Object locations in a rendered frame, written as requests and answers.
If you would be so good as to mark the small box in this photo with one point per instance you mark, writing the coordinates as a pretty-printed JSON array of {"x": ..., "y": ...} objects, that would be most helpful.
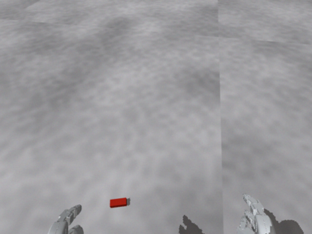
[{"x": 120, "y": 202}]

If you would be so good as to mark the left robot hand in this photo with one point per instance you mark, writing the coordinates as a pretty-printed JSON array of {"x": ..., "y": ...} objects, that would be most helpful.
[{"x": 65, "y": 219}]

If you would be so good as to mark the right robot hand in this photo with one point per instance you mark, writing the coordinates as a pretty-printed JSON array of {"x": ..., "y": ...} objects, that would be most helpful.
[{"x": 261, "y": 223}]

